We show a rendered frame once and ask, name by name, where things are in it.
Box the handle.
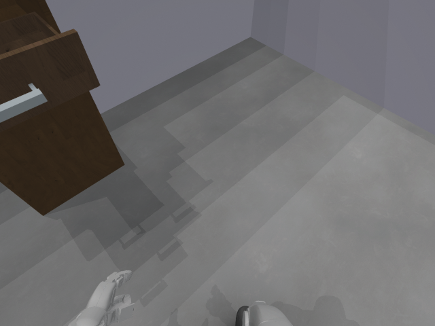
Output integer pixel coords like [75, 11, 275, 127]
[0, 83, 47, 123]

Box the cabinet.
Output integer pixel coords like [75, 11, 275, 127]
[0, 0, 125, 216]

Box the right robot foot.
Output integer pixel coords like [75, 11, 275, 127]
[235, 306, 249, 326]

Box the drawer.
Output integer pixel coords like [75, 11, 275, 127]
[0, 12, 100, 132]

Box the right robot thigh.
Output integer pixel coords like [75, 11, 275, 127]
[243, 304, 293, 326]

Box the left robot forearm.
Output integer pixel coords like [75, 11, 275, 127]
[68, 306, 108, 326]

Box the left robot hand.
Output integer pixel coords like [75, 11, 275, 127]
[86, 270, 135, 326]

